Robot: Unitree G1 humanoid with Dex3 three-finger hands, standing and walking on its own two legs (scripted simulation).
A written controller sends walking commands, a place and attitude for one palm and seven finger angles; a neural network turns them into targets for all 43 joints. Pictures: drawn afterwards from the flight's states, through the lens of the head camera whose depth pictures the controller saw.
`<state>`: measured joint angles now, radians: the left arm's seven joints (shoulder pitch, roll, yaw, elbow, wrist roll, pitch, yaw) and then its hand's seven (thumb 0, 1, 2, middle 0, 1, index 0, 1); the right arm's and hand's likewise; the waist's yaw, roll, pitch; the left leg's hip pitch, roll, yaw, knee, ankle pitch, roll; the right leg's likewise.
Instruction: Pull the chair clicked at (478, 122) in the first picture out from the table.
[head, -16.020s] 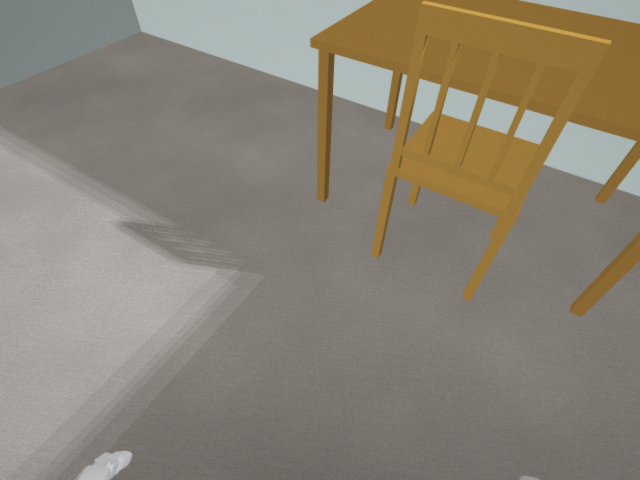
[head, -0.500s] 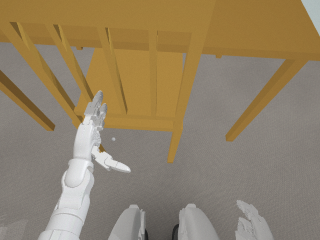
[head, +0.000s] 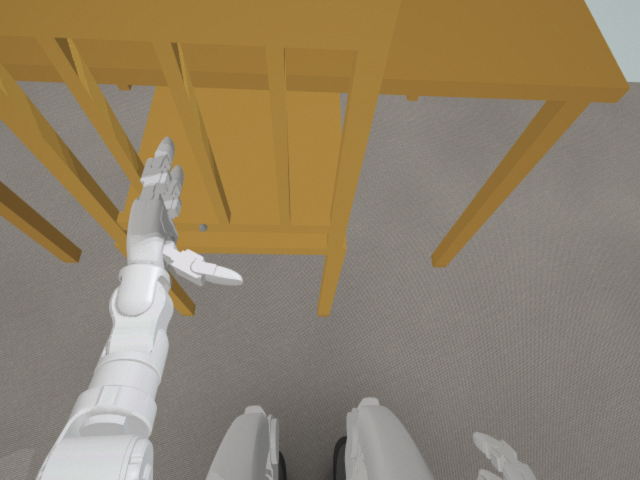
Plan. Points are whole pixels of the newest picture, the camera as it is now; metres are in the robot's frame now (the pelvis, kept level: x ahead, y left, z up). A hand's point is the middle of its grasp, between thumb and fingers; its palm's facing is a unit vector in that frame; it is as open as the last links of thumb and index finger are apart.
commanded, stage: push the fingers through the gap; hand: left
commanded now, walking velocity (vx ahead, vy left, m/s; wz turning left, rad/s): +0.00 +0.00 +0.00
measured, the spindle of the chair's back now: (203, 154) +0.50 +0.14 +0.05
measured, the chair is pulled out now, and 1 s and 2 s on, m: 0.00 0.00 0.00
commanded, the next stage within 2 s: hook a spindle and tug to test in 0.94 s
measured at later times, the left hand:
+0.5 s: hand (211, 191) +0.47 +0.13 +0.02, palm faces -0.02 -1.00 -0.04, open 16.9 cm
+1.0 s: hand (206, 185) +0.48 +0.14 +0.02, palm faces -0.01 -1.00 -0.03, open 16.9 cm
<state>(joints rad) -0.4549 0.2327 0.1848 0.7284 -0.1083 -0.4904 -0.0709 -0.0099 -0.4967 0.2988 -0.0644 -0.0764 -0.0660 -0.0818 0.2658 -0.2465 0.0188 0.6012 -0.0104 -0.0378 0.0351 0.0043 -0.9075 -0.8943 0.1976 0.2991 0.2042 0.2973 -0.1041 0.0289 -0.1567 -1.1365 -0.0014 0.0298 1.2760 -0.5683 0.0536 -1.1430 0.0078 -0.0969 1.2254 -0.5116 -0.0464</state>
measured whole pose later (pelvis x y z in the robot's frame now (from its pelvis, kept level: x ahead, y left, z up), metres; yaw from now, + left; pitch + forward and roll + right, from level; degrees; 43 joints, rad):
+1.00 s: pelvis +0.01 +0.01 +0.00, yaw -1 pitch +27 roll -3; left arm -0.69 0.28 0.27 0.98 -0.07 -0.57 -0.07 -0.01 -0.50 0.30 -0.06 -0.08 -0.06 -0.08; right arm 0.30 -0.24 0.01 0.62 -0.04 0.05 0.07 0.00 -0.91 -0.89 0.20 0.30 0.20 0.30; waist -0.14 0.04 -0.15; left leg -1.17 0.01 0.03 1.27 -0.57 0.07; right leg -1.17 0.02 -0.09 1.20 -0.50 -0.03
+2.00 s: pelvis +0.01 +0.01 +0.00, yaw -1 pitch +27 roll -3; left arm -0.67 0.25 0.25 0.96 -0.07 -0.55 -0.05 0.01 0.66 0.80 -0.43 -1.42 -0.46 -1.43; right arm 0.29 -0.24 0.01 0.61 -0.03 0.06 0.07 0.00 -0.91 -0.89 0.20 0.30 0.20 0.30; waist -0.15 0.04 -0.15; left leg -1.16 0.01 0.04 1.27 -0.57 0.07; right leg -1.17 0.02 -0.08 1.20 -0.50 -0.03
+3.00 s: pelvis +0.03 +0.02 +0.10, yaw -1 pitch +14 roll -2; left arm -0.55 0.19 0.02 1.06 -0.03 -0.21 0.08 0.04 0.75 0.83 -0.36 -1.21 -0.49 -1.45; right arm 0.30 -0.24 0.01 0.64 0.05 0.13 -0.09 0.00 -0.91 -0.89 0.20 0.30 0.21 0.30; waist -0.10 0.02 -0.04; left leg -0.58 -0.02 0.06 0.69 -0.35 0.07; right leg -0.59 0.02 -0.04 0.64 -0.28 0.00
